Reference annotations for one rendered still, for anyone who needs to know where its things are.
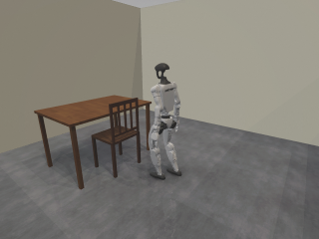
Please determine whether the right robot forearm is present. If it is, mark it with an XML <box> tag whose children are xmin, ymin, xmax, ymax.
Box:
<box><xmin>173</xmin><ymin>103</ymin><xmax>180</xmax><ymax>120</ymax></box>

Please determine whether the robot left upper arm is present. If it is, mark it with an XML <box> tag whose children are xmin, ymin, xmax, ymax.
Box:
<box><xmin>151</xmin><ymin>85</ymin><xmax>163</xmax><ymax>112</ymax></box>

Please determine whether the right robot thigh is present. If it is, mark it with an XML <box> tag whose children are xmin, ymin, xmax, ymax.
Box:
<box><xmin>162</xmin><ymin>120</ymin><xmax>176</xmax><ymax>152</ymax></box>

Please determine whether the robot right shin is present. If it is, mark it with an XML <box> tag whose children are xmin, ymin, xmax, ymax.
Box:
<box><xmin>165</xmin><ymin>144</ymin><xmax>178</xmax><ymax>171</ymax></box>

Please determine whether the robot right hand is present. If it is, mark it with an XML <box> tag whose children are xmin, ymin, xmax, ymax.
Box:
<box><xmin>172</xmin><ymin>119</ymin><xmax>179</xmax><ymax>132</ymax></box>

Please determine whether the table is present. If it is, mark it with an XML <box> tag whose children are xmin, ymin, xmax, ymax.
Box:
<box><xmin>34</xmin><ymin>95</ymin><xmax>152</xmax><ymax>189</ymax></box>

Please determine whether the left robot forearm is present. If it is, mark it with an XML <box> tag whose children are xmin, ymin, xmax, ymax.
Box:
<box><xmin>154</xmin><ymin>106</ymin><xmax>162</xmax><ymax>132</ymax></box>

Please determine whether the robot left hand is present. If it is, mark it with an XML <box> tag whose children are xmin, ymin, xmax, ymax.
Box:
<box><xmin>151</xmin><ymin>131</ymin><xmax>160</xmax><ymax>148</ymax></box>

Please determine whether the chair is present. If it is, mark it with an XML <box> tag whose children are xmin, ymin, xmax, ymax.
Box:
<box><xmin>91</xmin><ymin>98</ymin><xmax>141</xmax><ymax>178</ymax></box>

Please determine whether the robot right upper arm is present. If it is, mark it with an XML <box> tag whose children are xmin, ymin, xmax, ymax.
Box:
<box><xmin>172</xmin><ymin>82</ymin><xmax>180</xmax><ymax>106</ymax></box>

